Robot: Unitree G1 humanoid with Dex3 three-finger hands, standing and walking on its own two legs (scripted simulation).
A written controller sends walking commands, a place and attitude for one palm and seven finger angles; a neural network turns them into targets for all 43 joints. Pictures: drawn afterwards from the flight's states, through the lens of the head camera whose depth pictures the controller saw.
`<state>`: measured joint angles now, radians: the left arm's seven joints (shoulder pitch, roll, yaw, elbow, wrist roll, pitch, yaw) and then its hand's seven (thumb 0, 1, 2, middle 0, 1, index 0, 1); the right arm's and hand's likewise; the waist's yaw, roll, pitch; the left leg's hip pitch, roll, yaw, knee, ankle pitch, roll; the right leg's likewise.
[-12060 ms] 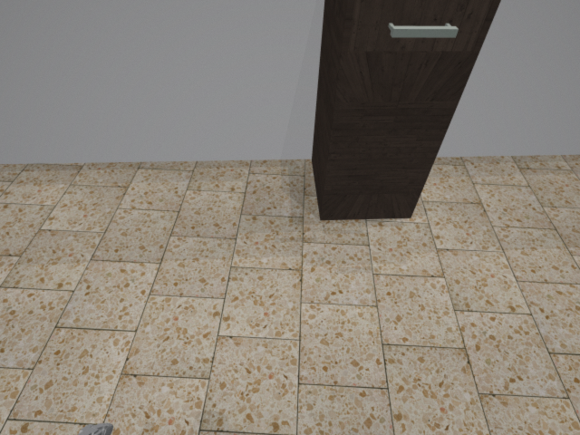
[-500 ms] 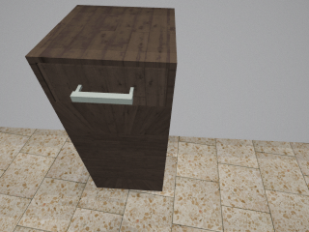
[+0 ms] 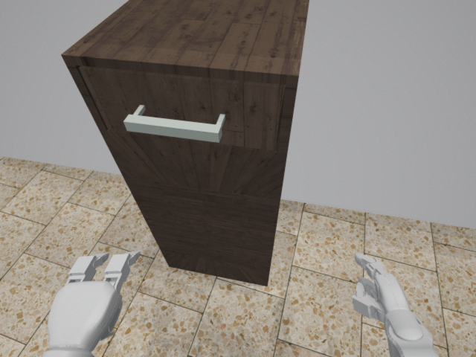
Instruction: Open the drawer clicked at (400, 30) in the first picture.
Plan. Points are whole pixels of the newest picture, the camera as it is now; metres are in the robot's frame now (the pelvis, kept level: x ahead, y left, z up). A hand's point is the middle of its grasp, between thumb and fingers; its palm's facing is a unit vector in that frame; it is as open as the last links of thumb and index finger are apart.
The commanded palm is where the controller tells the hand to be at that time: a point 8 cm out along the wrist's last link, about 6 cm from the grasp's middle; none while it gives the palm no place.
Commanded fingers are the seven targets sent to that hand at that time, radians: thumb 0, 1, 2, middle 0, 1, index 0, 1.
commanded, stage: raise the hand with hooked fingers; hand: left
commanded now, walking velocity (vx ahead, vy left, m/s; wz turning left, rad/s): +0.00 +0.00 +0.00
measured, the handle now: (176, 121) +0.48 +0.22 +0.12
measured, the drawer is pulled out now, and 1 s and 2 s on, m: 0.00 0.00 0.00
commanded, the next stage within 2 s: move the hooked fingers above the handle in 1.38 s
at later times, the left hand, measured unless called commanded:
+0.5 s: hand (93, 216) +0.26 +0.27 +0.12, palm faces +0.11 -0.09 -0.99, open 12.1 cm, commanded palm +0.23 +0.26 +0.19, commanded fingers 0.00 -0.31 0.38 -0.29 -1.08 -0.29 -1.08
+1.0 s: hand (53, 135) +0.30 +0.30 +0.24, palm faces +0.15 -0.02 -0.99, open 13.8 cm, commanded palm +0.26 +0.29 +0.29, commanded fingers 0.00 -0.50 0.30 -0.30 -1.20 -0.30 -1.20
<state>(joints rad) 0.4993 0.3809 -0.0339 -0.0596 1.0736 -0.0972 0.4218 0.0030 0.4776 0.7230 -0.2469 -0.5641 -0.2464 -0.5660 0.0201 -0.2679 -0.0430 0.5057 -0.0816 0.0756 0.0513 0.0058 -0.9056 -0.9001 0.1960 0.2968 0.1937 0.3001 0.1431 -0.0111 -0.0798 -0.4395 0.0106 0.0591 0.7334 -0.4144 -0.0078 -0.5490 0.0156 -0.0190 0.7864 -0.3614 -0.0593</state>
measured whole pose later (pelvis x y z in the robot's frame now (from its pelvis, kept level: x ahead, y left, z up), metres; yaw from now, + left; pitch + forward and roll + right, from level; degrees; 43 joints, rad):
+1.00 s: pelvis -0.01 +0.04 +0.03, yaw +2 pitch -3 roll +0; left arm -0.28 0.63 0.00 -0.08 0.81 0.08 -0.20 0.00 -0.49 0.31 -0.32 -1.19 -0.32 -1.19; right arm 0.09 -0.25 0.05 0.61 0.03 0.14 0.02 0.01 -0.90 -0.90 0.20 0.30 0.20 0.30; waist 0.10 0.10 0.01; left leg -0.10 -0.05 0.03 0.37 -0.23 0.05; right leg -0.17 -0.03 -0.04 0.40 -0.17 0.00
